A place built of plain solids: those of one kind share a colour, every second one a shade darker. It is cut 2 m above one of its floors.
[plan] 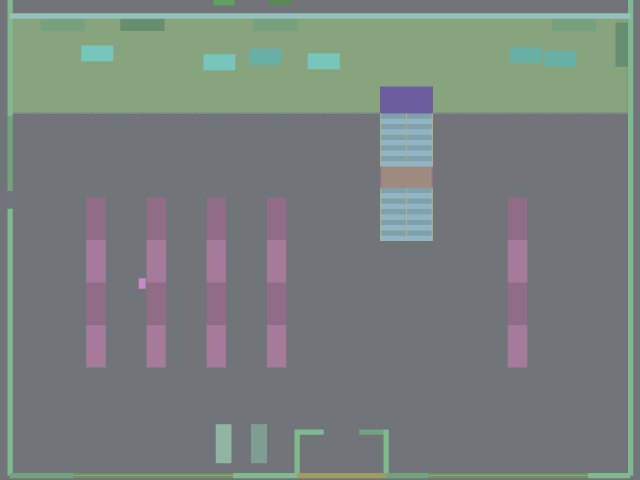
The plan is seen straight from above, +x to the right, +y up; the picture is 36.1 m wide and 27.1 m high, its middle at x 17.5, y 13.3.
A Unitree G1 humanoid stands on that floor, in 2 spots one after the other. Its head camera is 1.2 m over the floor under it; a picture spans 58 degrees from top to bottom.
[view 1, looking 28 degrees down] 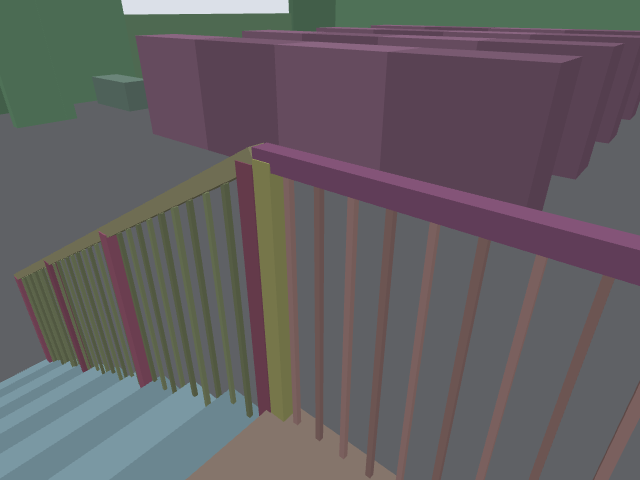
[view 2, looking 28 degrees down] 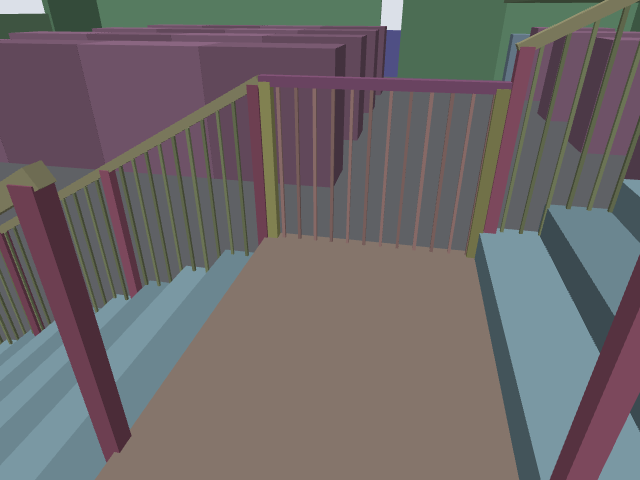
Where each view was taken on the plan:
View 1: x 21.63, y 17.05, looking -140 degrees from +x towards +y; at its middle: stair_balusters_land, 1.02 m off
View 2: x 23.13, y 17.05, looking -168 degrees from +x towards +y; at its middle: stair_landing_slab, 2.56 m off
